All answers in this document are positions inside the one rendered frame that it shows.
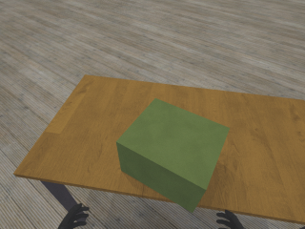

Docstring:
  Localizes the left robot hand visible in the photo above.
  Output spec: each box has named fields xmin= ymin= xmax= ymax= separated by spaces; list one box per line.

xmin=57 ymin=203 xmax=90 ymax=229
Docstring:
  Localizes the right robot hand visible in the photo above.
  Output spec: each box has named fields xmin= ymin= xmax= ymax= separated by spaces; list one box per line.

xmin=216 ymin=210 xmax=244 ymax=229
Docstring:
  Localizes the carton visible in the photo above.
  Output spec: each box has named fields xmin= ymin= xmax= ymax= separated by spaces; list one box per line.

xmin=116 ymin=98 xmax=230 ymax=213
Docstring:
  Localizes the table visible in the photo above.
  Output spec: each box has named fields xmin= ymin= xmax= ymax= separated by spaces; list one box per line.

xmin=13 ymin=74 xmax=305 ymax=229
